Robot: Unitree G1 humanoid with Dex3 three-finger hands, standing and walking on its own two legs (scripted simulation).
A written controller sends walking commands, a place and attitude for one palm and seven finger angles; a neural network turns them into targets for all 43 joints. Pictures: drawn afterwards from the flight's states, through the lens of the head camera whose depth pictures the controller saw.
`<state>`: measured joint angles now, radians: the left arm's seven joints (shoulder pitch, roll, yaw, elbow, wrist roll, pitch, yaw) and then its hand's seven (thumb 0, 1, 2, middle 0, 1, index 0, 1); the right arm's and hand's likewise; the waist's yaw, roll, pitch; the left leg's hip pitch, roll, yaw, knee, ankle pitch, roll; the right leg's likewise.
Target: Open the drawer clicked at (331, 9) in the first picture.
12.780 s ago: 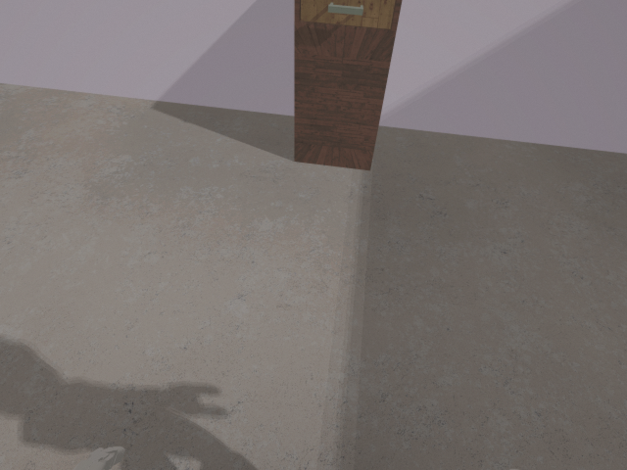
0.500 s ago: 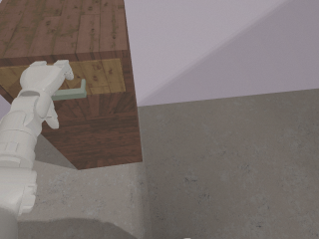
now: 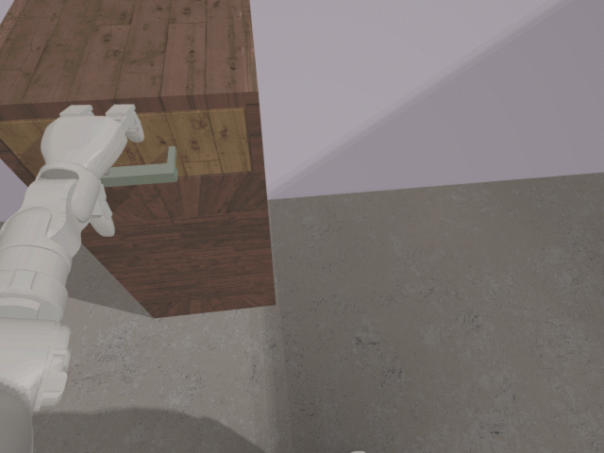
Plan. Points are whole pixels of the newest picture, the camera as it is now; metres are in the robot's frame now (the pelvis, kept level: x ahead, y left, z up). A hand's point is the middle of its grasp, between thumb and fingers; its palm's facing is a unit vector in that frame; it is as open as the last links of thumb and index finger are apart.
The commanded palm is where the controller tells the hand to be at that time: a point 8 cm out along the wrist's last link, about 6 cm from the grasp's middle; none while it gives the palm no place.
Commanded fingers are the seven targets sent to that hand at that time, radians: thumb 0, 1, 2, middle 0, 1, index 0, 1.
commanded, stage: move the hooked fingers above the handle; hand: left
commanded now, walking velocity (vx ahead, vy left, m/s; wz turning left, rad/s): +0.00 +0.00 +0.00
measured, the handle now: (134, 165) +0.53 +0.27 +0.02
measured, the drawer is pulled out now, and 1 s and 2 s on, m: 0.00 0.00 0.00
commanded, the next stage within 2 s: none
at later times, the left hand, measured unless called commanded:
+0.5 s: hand (95, 184) +0.46 +0.30 +0.05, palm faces -0.15 +0.02 -0.99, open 13.8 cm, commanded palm +0.46 +0.28 +0.12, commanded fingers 0.00 -0.50 0.30 -0.30 -1.20 -0.30 -1.20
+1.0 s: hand (110, 179) +0.47 +0.27 +0.06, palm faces -0.15 -0.01 -0.99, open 13.8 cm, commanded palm +0.46 +0.27 +0.12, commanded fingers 0.00 -0.50 0.30 -0.30 -1.20 -0.30 -1.20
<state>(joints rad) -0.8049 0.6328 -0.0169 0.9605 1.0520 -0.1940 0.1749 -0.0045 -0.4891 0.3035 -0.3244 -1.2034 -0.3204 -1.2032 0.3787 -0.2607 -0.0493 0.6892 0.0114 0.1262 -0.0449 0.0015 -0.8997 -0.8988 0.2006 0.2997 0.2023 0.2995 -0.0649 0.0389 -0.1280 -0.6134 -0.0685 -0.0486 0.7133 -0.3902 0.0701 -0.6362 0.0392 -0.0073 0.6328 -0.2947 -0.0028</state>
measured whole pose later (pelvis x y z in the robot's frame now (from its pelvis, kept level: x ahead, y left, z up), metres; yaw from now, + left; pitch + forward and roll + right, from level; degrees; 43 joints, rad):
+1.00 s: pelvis +0.00 -0.01 +0.00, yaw -2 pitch +17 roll -2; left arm -0.81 0.65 0.03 1.08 1.07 -0.14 0.13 0.00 -0.49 0.30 -0.32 -1.20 -0.31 -1.22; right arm 0.35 -0.25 -0.01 0.65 0.03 0.13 -0.05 0.00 -0.90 -0.90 0.20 0.30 0.20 0.30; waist -0.08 0.05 -0.13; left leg -0.61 -0.05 -0.01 0.70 -0.39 0.07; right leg -0.65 0.06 0.03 0.63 -0.28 -0.01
